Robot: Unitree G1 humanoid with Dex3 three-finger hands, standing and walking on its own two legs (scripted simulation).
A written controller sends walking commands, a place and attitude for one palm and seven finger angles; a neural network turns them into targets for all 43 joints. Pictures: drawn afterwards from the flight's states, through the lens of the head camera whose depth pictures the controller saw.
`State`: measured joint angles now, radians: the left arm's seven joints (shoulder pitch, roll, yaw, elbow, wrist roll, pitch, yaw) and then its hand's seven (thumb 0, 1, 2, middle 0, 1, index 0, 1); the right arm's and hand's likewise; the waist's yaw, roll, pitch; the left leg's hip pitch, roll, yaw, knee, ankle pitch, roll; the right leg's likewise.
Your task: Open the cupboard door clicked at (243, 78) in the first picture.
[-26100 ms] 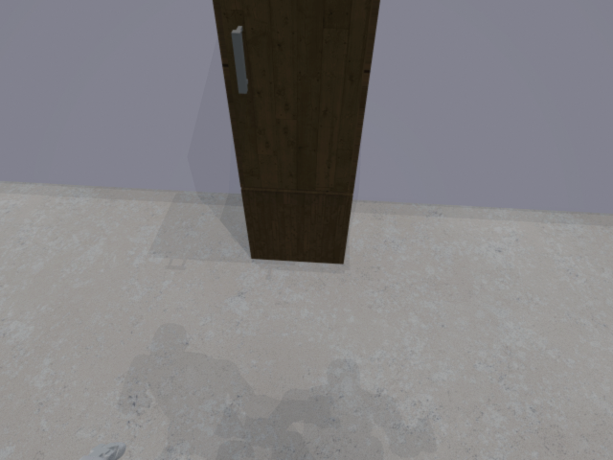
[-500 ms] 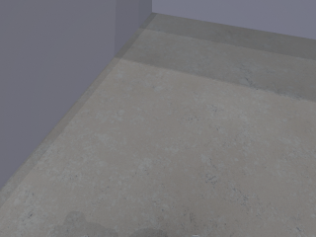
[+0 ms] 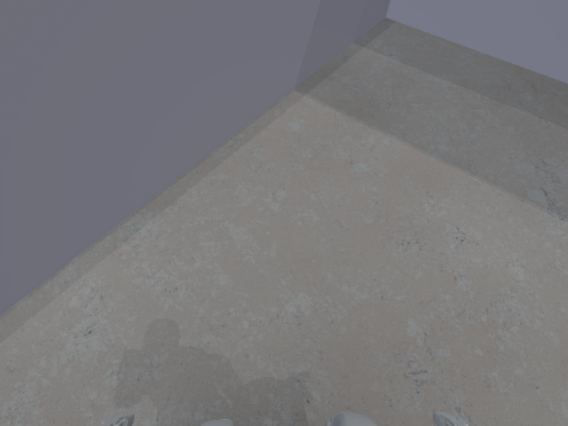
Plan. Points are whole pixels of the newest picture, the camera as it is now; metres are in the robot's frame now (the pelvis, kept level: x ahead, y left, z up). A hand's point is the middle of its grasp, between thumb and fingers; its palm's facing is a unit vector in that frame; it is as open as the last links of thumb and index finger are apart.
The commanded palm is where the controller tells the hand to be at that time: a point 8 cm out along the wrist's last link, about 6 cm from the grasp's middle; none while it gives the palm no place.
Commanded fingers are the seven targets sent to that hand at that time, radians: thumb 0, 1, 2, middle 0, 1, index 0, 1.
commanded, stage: turn to face it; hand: left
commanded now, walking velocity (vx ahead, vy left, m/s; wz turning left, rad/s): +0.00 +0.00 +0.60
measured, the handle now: out of the picture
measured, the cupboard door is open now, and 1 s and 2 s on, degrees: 49 49 49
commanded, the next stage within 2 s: none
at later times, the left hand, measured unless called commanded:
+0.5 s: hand out of the picture +0.01 +0.17 -0.18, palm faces +0.34 -0.91 -0.22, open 7.4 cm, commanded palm none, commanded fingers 0.00 0.90 0.90 -0.20 -0.30 -0.20 -0.30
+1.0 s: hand out of the picture +0.04 +0.16 -0.14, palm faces +0.55 -0.79 -0.28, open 7.4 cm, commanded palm none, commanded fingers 0.00 0.90 0.90 -0.20 -0.30 -0.20 -0.30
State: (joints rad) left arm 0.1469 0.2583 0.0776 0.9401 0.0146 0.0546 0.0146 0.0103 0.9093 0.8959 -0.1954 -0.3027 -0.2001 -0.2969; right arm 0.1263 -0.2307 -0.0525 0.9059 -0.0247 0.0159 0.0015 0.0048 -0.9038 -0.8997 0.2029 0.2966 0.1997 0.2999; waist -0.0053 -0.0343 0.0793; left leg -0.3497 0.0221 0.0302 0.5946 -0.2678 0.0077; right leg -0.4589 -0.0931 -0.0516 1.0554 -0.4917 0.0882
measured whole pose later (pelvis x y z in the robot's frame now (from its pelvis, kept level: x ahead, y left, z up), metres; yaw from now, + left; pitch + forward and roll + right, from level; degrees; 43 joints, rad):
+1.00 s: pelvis +0.08 -0.06 +0.01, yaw +36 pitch +1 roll +2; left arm 0.17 0.19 0.03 0.86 0.02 0.01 0.03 0.01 0.90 0.90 -0.20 -0.30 -0.20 -0.30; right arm 0.15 -0.26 -0.08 0.94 -0.01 0.08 0.02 0.01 -0.90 -0.90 0.20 0.30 0.20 0.30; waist -0.03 0.01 0.10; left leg -0.50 -0.01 0.01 1.10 -0.46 -0.06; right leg -0.22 -0.10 -0.11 0.52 -0.32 0.00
